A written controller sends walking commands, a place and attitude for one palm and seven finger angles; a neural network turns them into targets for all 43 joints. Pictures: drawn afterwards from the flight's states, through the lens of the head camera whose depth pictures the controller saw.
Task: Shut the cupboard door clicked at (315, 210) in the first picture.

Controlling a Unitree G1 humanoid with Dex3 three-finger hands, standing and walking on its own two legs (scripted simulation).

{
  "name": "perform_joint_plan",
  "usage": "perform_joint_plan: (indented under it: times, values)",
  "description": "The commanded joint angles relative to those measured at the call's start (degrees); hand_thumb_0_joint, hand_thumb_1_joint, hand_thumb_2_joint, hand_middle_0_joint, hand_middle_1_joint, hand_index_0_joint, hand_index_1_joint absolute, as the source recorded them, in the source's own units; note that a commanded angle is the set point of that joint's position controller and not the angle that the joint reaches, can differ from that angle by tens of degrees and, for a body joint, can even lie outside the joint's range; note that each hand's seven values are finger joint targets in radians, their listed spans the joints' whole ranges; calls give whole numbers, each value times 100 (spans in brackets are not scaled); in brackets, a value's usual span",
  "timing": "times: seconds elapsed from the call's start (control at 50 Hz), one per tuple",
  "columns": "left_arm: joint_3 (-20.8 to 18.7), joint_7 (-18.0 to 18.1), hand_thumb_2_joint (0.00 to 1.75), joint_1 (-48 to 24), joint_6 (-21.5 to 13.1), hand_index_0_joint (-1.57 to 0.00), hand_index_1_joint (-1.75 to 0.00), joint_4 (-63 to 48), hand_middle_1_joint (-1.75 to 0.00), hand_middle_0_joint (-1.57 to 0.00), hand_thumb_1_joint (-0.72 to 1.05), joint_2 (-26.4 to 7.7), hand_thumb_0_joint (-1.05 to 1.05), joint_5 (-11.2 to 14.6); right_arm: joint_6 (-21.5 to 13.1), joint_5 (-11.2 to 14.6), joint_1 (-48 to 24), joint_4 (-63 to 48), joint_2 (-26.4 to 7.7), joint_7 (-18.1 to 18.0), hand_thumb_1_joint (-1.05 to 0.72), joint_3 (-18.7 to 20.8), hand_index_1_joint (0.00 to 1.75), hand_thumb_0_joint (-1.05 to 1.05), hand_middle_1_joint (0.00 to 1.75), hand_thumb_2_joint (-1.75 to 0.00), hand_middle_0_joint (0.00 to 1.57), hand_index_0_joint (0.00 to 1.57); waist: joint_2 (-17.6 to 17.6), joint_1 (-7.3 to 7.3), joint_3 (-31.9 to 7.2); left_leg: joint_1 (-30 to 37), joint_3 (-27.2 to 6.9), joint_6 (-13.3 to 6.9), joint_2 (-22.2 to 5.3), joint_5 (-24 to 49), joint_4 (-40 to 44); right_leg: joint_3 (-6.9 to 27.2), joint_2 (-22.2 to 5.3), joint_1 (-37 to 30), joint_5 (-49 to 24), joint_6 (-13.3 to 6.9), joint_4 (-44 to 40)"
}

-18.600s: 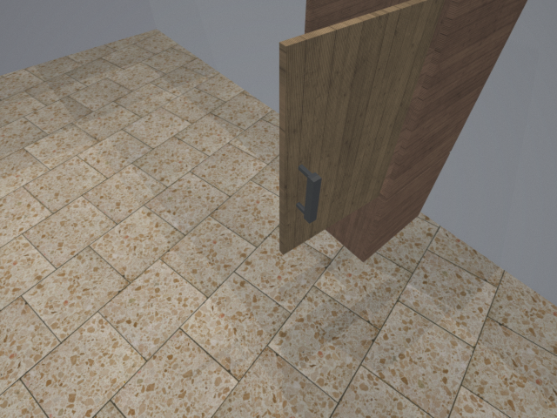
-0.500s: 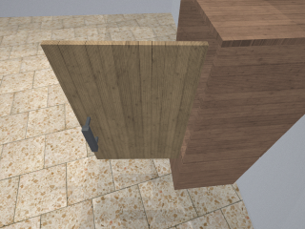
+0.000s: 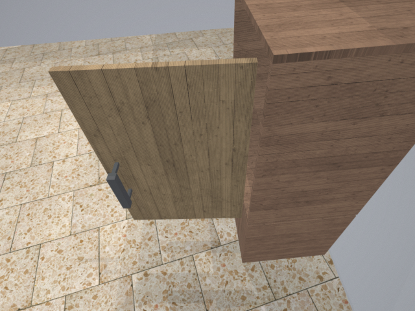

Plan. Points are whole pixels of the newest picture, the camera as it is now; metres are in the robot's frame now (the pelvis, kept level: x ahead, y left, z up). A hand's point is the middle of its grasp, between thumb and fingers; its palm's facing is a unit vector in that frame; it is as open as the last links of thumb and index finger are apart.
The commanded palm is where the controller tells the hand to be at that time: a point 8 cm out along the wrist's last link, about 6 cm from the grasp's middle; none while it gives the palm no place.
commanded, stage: come to a stop and stand still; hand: left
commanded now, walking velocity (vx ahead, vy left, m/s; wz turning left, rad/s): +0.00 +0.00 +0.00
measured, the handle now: (121, 185) +0.44 +0.28 -0.09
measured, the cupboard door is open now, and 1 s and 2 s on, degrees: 85 85 85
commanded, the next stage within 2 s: look again from close up in 0.44 s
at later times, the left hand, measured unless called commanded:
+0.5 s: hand out of the picture +0.01 +0.14 -0.17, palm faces +0.01 -0.98 -0.22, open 7.3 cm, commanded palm none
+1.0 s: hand out of the picture +0.00 +0.14 -0.17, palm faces +0.03 -0.98 -0.20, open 7.3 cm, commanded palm none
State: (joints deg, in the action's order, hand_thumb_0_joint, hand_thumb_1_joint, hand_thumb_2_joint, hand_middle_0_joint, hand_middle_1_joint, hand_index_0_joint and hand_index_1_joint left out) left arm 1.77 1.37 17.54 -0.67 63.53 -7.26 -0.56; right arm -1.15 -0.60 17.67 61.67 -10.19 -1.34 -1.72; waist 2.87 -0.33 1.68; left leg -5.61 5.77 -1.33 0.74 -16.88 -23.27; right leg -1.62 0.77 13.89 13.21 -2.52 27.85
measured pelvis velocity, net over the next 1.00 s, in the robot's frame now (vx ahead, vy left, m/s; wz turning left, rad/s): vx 0.01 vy -0.03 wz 0.01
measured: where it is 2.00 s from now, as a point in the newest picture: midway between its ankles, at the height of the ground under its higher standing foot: outside the picture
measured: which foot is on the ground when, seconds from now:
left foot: down 0.00-1.00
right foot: down 0.00-1.00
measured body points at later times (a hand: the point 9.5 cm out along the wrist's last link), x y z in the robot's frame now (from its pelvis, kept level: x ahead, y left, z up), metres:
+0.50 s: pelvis +0.01 -0.03 +0.00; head +0.03 -0.05 +0.45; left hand +0.01 +0.19 -0.15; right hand -0.02 -0.23 -0.17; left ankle -0.05 +0.10 -0.74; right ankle +0.02 -0.09 -0.74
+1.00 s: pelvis +0.01 -0.03 +0.00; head +0.03 -0.04 +0.45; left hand +0.00 +0.19 -0.15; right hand -0.01 -0.23 -0.16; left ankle -0.05 +0.10 -0.74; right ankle +0.02 -0.09 -0.74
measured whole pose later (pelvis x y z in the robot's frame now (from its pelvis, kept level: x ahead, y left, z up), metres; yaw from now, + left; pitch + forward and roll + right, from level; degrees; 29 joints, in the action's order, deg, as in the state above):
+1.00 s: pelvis +0.01 -0.03 +0.00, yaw +1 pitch +0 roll +1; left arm 0.9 2.0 16.7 -1.3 64.9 -7.8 -0.5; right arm -1.2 -0.4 18.4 65.2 -7.2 -2.2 -1.5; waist 0.9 -0.2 2.1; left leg -4.2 4.3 1.4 -2.2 -16.7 -21.5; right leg -3.3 3.7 11.3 12.4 -5.0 23.9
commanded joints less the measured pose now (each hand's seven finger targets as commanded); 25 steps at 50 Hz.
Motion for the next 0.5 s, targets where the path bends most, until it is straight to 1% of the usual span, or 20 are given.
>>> perform_joint_plan:
  times: [0.0, 0.08, 0.1, 0.12, 0.16, 0.18, 0.22, 0.24, 0.26, 0.28, 0.3, 0.34, 0.38, 0.4, 0.44, 0.46, 0.48]
  values:
    - [-138, 70, 90, 176, -152, -20, -30, -151, -30, -20, 90, -723, 0, 35, -81, -13, 477, 31, -352, -27, -90, 86, 30, 0, 30, -90, 20, 20, -505, -44, 238, -424, -569, -70, -579, 418, 431, 916, -732, -194, -653, -180, -677]
    - [-138, 80, 90, 208, -155, -20, -30, -79, -30, -20, 90, -705, 0, 41, -75, -6, 528, 170, -261, -43, -90, 76, 30, 0, 30, -90, 20, 20, -352, -19, 207, -385, -530, -43, -613, 500, 452, 871, -734, -297, -890, -185, -675]
    - [-137, 88, 90, 207, -161, -20, -30, -67, -30, -20, 90, -699, 0, 40, -72, -10, 541, 201, -263, -44, -90, 84, 30, 0, 30, -90, 20, 20, -386, -23, 196, -399, -538, -34, -607, 544, 417, 877, -741, -325, -979, -187, -654]
    - [-138, 91, 90, 206, -162, -20, -30, -50, -30, -20, 90, -697, 0, 42, -72, -6, 567, 222, -248, -49, -90, 79, 30, 0, 30, -90, 20, 20, -334, -22, 187, -403, -528, -24, -611, 551, 421, 892, -753, -357, -1033, -194, -661]
    - [-137, 93, 90, 208, -162, -20, -30, -27, -30, -20, 90, -703, 0, 44, -66, -7, 605, 266, -221, -52, -90, 74, 30, 0, 30, -90, 20, 20, -367, -20, 182, -406, -506, -9, -614, 523, 425, 883, -766, -384, -1042, -196, -689]
    - [-146, 93, 90, 221, -164, -20, -30, -23, -30, -20, 90, -695, 0, 41, -59, -2, 608, 273, -188, -57, -90, 79, 30, 0, 30, -90, 20, 20, -475, -10, 192, -405, -490, -13, -622, 495, 425, 875, -751, -404, -1057, -186, -726]
    - [-148, 101, 90, 208, -166, -20, -30, -20, -30, -20, 90, -706, 0, 41, -47, -4, 632, 299, -194, -58, -90, 87, 30, 0, 30, -90, 20, 20, -409, -25, 215, -424, -480, 12, -599, 465, 386, 914, -779, -401, -1048, -195, -760]
    - [-148, 104, 90, 204, -168, -20, -30, -17, -30, -20, 90, -701, 0, 43, -45, -4, 653, 315, -186, -59, -90, 81, 30, 0, 30, -90, 20, 20, -433, -26, 207, -423, -473, 15, -608, 442, 400, 920, -781, -402, -1027, -201, -785]
    - [-150, 103, 90, 193, -168, -20, -30, -9, -30, -20, 90, -702, 0, 42, -48, -5, 665, 325, -179, -59, -90, 82, 30, 0, 30, -90, 20, 20, -348, -27, 200, -400, -470, 23, -617, 489, 405, 896, -776, -408, -1058, -202, -779]
    - [-157, 104, 90, 191, -166, -20, -30, -17, -30, -20, 90, -696, 0, 39, -47, -1, 673, 330, -134, -65, -90, 84, 30, 0, 30, -90, 20, 20, -415, -15, 225, -407, -477, 12, -632, 510, 430, 865, -752, -424, -1103, -192, -777]
    - [-152, 105, 90, 199, -165, -20, -30, -13, -30, -20, 90, -689, 0, 43, -45, -2, 676, 340, -181, -67, -90, 81, 30, 0, 30, -90, 20, 20, -368, -15, 233, -433, -473, 25, -629, 504, 404, 872, -759, -425, -1093, -190, -776]
    - [-157, 108, 90, 206, -165, -20, -30, -10, -30, -20, 90, -696, 0, 39, -40, -3, 683, 339, -149, -69, -90, 84, 30, 0, 30, -90, 20, 20, -303, -9, 225, -426, -451, 31, -626, 474, 396, 902, -772, -433, -1057, -192, -829]
    - [-168, 104, 90, 196, -162, -20, -30, -17, -30, -20, 90, -680, 0, 38, -29, -3, 689, 349, -108, -73, -90, 86, 30, 0, 30, -90, 20, 20, -386, -14, 266, -419, -448, 32, -632, 417, 427, 887, -745, -402, -970, -194, -871]
    - [-161, 106, 90, 183, -158, -20, -30, -21, -30, -20, 90, -689, 0, 36, -29, -3, 695, 341, -147, -72, -90, 85, 30, 0, 30, -90, 20, 20, -344, -10, 365, -477, -457, 36, -621, 418, 415, 897, -758, -370, -944, -190, -881]
    - [-162, 107, 90, 200, -163, -20, -30, -12, -30, -20, 90, -689, 0, 39, -26, -8, 684, 342, -153, -74, -90, 87, 30, 0, 30, -90, 20, 20, -382, -18, 291, -399, -446, 41, -634, 474, 393, 904, -751, -386, -1042, -189, -884]
    - [-162, 107, 90, 194, -161, -20, -30, -23, -30, -20, 90, -686, 0, 37, -26, -4, 692, 337, -144, -73, -90, 89, 30, 0, 30, -90, 20, 20, -328, -20, 288, -402, -446, 40, -630, 469, 404, 904, -759, -402, -1040, -183, -896]
    - [-171, 104, 90, 200, -162, -20, -30, -39, -30, -20, 90, -686, 0, 34, -24, 2, 705, 342, -104, -77, -90, 89, 30, 0, 30, -90, 20, 20, -371, -13, 286, -420, -435, 37, -629, 414, 427, 909, -735, -419, -977, -170, -936]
